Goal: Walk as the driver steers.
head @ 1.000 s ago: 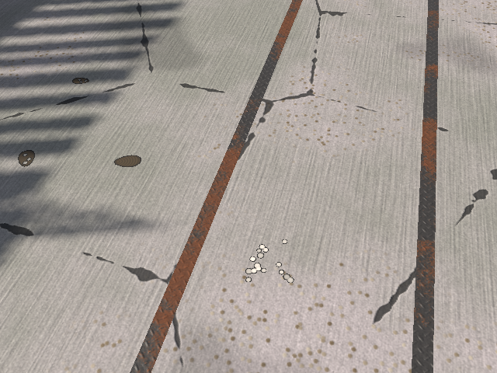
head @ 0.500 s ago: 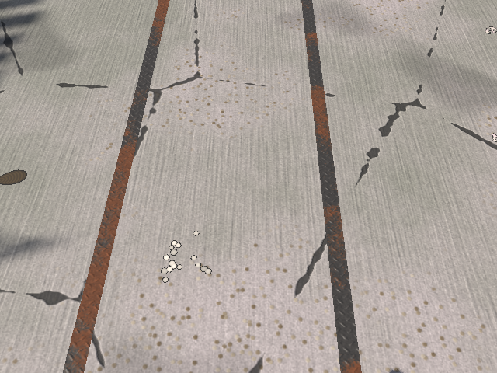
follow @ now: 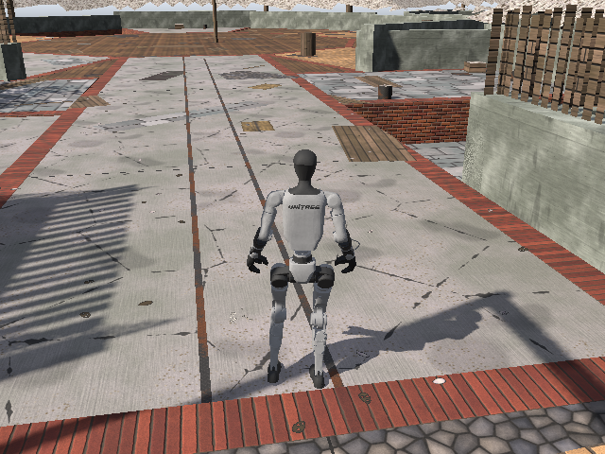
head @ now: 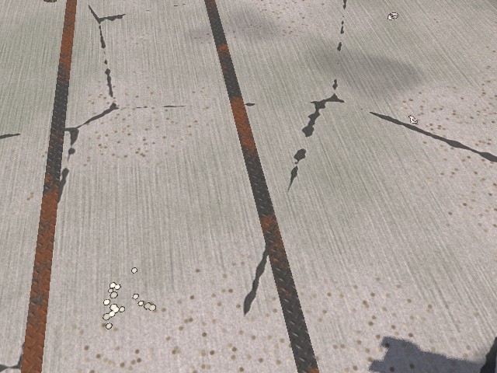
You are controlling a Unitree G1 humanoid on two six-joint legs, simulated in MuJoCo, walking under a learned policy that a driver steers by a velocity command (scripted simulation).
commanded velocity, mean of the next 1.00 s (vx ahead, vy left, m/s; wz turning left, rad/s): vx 0.25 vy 0.00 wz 0.41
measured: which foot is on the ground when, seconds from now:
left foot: up 0.00-0.02, down 0.04-0.28, up 0.30-0.50, down 0.52-1.00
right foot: down 0.00-0.52, up 0.54-0.98, down 1.00-1.00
